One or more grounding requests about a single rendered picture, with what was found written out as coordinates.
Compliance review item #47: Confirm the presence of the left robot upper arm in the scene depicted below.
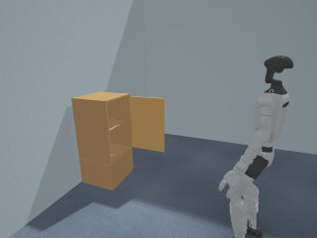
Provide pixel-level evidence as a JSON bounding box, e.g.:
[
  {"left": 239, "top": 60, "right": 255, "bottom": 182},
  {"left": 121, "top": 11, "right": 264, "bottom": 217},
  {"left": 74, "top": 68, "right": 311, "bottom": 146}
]
[{"left": 252, "top": 94, "right": 276, "bottom": 144}]

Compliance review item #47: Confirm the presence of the robot left thigh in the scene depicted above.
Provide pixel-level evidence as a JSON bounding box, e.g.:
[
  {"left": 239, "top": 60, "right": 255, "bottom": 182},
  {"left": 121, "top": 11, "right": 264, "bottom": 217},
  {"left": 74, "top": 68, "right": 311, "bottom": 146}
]
[{"left": 230, "top": 157, "right": 264, "bottom": 215}]

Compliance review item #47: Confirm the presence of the right robot upper arm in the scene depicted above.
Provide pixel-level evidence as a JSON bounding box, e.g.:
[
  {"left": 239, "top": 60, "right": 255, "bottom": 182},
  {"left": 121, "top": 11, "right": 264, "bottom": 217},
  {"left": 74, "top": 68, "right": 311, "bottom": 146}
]
[{"left": 283, "top": 111, "right": 287, "bottom": 125}]

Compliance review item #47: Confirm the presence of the robot left hand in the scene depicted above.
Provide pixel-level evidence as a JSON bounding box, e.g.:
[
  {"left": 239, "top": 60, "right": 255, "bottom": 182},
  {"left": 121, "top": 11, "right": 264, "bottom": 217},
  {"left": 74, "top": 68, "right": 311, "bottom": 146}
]
[{"left": 218, "top": 170, "right": 242, "bottom": 199}]

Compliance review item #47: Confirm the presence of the left robot forearm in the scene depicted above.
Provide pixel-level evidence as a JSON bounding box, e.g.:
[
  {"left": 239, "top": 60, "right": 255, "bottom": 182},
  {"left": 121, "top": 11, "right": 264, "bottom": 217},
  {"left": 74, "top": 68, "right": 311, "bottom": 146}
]
[{"left": 233, "top": 131, "right": 265, "bottom": 176}]

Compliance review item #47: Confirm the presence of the cupboard door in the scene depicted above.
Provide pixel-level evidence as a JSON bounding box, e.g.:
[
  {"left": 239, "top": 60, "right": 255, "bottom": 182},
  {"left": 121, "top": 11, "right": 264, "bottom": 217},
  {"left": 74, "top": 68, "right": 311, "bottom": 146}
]
[{"left": 130, "top": 96, "right": 165, "bottom": 152}]

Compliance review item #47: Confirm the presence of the right robot shin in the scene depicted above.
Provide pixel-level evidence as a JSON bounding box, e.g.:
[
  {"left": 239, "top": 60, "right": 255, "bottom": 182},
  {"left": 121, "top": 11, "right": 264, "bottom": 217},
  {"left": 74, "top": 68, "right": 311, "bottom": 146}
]
[{"left": 243, "top": 194, "right": 259, "bottom": 229}]

